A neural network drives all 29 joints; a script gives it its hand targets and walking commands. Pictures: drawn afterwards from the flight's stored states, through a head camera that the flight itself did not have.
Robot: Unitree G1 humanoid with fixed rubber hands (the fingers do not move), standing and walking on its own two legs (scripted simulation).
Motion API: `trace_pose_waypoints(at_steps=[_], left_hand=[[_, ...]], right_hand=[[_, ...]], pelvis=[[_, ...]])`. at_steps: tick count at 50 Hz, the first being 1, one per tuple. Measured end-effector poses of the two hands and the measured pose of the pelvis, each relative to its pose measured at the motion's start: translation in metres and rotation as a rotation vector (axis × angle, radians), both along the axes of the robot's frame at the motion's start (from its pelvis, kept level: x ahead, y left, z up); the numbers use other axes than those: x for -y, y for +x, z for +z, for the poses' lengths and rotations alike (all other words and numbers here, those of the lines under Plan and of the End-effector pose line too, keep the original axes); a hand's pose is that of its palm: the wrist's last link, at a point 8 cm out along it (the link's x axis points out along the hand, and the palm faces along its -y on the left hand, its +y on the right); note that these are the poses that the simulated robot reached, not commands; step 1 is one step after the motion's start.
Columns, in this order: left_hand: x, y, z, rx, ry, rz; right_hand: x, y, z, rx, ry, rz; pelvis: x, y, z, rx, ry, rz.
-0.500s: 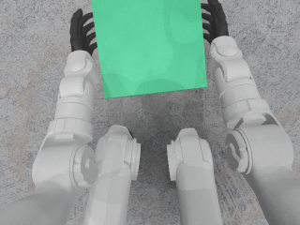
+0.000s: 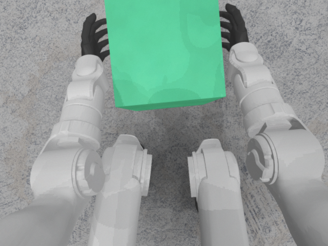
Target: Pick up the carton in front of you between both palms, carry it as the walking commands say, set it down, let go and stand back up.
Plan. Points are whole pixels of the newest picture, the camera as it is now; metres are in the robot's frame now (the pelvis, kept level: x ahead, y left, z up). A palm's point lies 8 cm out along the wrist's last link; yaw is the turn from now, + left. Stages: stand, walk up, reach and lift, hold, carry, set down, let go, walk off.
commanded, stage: set down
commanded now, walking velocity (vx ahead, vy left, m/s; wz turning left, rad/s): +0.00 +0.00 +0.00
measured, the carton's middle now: (166, 65) +0.49 +0.02 -0.24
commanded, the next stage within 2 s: let go in 1.82 s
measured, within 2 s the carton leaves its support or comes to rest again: rests again in 0.54 s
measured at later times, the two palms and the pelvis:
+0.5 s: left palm (91, 55) +0.49 +0.18 -0.16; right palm (237, 44) +0.52 -0.13 -0.17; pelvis -0.01 +0.00 -0.01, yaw +0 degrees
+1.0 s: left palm (67, 53) +0.48 +0.21 -0.12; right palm (266, 31) +0.53 -0.16 -0.12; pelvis -0.01 +0.01 +0.01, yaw +0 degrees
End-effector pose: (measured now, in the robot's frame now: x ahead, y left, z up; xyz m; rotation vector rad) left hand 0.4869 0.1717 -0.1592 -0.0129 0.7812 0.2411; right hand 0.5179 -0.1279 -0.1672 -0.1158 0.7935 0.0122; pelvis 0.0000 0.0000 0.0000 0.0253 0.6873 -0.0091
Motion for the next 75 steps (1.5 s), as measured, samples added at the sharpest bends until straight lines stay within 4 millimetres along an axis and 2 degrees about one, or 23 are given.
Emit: trace_pose_waypoints(at_steps=[27, 29, 35, 39, 44, 48, 52, 57, 75], left_hand=[[-0.007, 0.001, -0.008, 0.002, -0.003, -0.063], [-0.011, -0.004, -0.014, -0.015, 0.013, -0.059], [-0.040, -0.015, -0.029, -0.032, 0.052, -0.002], [-0.048, -0.011, -0.028, 0.005, 0.050, 0.006], [-0.045, -0.002, -0.010, 0.077, 0.031, 0.008], [-0.038, -0.002, 0.019, 0.127, 0.020, 0.004], [-0.037, -0.006, 0.054, 0.132, 0.022, 0.008], [-0.039, -0.008, 0.091, 0.124, 0.023, 0.017], [-0.044, -0.008, 0.195, 0.146, 0.041, 0.007]], right_hand=[[0.003, 0.002, -0.008, 0.026, 0.038, 0.059], [0.010, 0.000, -0.013, 0.029, 0.023, 0.039], [0.042, -0.007, -0.030, 0.023, -0.016, -0.030], [0.047, -0.003, -0.028, 0.058, -0.007, -0.036], [0.042, 0.007, -0.006, 0.129, 0.004, -0.027], [0.037, 0.011, 0.028, 0.170, 0.002, -0.024], [0.038, 0.010, 0.065, 0.162, -0.005, -0.031], [0.041, 0.009, 0.102, 0.139, -0.006, -0.040], [0.050, 0.011, 0.202, 0.165, 0.001, -0.022]], pelvis=[[0.001, -0.007, -0.006, 0.034, 0.010, 0.000], [0.001, -0.007, -0.006, 0.038, 0.011, 0.000], [0.000, -0.007, -0.006, 0.034, 0.014, 0.000], [-0.002, -0.006, -0.008, 0.033, 0.013, -0.001], [-0.005, -0.006, -0.008, 0.029, 0.008, 0.004], [-0.006, -0.006, 0.004, 0.025, 0.001, 0.008], [-0.007, -0.004, 0.027, -0.001, -0.004, 0.011], [-0.007, -0.002, 0.057, -0.051, -0.008, 0.012], [-0.007, 0.012, 0.145, -0.127, -0.005, 0.004]])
